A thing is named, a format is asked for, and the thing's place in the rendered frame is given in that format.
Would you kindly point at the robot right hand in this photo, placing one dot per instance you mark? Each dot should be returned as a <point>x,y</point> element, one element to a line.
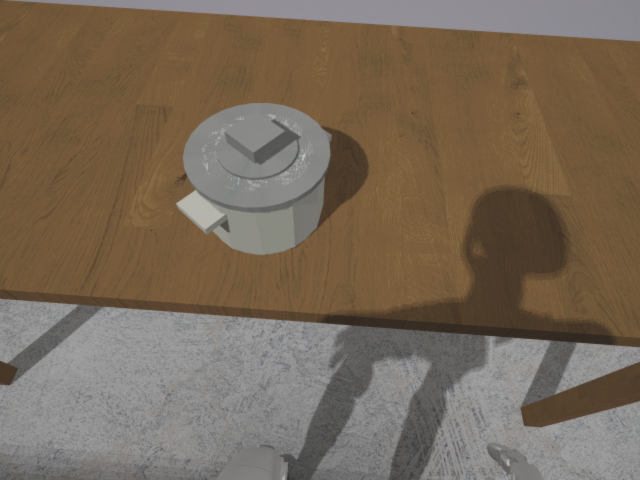
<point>513,463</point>

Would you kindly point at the left robot thigh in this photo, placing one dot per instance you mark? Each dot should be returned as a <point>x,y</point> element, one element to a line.
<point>255,463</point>

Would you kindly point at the knob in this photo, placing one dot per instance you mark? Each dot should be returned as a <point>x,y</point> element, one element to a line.
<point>255,137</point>

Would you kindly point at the table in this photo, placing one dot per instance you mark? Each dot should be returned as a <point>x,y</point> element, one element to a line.
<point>481,183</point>

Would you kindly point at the left robot shin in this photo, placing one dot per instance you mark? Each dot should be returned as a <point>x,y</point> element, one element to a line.
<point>266,445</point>

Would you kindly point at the pot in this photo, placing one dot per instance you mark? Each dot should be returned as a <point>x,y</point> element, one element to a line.
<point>257,233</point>

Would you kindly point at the lid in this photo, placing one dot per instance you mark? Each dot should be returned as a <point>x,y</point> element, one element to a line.
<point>227,178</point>

